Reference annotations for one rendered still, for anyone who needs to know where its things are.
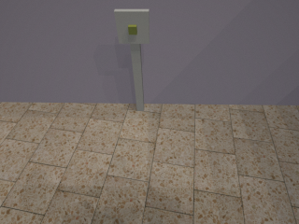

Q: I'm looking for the panel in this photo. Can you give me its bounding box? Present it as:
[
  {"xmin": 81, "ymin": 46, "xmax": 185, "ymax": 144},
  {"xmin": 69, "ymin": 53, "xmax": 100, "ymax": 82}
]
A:
[{"xmin": 114, "ymin": 8, "xmax": 150, "ymax": 111}]

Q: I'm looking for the button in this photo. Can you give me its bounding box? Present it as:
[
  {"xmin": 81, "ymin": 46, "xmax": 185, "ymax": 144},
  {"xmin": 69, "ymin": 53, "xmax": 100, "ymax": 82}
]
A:
[{"xmin": 128, "ymin": 24, "xmax": 137, "ymax": 35}]

